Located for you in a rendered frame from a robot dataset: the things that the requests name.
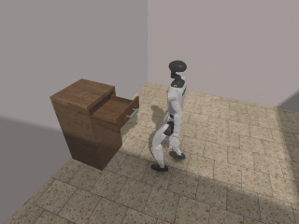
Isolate cabinet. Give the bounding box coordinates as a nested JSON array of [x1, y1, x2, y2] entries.
[[50, 78, 122, 171]]

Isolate robot left forearm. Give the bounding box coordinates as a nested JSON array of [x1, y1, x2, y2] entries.
[[172, 114, 182, 140]]

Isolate robot right upper arm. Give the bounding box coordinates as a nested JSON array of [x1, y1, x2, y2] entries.
[[181, 76, 187, 97]]

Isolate left robot hand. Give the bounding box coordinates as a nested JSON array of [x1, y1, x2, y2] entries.
[[169, 138, 179, 151]]

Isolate robot left upper arm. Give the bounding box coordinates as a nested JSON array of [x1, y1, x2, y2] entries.
[[167, 89, 183, 119]]

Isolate drawer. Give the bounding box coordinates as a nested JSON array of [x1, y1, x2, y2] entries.
[[89, 94, 139, 131]]

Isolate right robot foot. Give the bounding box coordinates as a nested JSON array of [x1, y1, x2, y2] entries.
[[169, 151, 186, 160]]

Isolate robot right shin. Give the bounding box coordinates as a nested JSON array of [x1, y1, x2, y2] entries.
[[164, 134, 181, 156]]

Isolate handle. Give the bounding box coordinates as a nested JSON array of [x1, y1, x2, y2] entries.
[[126, 108, 139, 119]]

